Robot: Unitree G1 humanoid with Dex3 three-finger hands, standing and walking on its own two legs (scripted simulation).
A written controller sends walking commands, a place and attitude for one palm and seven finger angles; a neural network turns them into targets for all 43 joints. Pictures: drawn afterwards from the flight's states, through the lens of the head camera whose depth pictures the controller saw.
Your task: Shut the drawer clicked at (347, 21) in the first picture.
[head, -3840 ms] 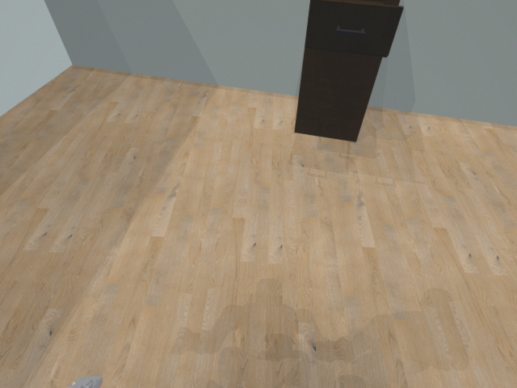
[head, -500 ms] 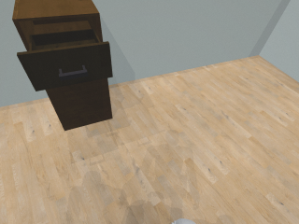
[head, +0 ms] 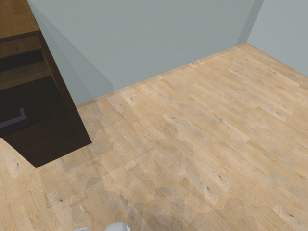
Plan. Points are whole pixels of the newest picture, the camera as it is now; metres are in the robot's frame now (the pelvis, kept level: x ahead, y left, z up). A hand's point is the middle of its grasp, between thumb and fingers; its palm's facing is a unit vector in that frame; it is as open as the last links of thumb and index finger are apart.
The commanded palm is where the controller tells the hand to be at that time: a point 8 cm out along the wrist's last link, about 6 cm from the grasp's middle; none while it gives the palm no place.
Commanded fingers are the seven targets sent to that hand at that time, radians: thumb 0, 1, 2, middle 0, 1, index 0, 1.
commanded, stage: turn to face it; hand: left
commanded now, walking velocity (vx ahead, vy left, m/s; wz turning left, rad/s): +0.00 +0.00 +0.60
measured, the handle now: (6, 121) +0.43 +0.47 +0.00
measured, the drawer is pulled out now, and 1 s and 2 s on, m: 0.30 0.30 0.30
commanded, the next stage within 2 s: take the last steps up to it in 0.78 s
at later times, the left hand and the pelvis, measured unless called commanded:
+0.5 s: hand out of the picture +0.09 +0.26 -0.16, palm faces +0.30 -0.92 -0.27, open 7.4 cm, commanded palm none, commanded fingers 0.00 0.90 0.90 -0.20 -0.30 -0.20 -0.30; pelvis +0.08 +0.03 +0.01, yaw +16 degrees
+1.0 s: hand out of the picture +0.03 +0.15 -0.14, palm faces +0.50 -0.82 -0.26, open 7.4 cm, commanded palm none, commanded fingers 0.00 0.90 0.90 -0.20 -0.30 -0.20 -0.30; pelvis +0.09 -0.04 +0.01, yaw +29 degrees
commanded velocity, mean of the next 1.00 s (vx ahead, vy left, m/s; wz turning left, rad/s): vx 0.04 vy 0.01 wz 0.40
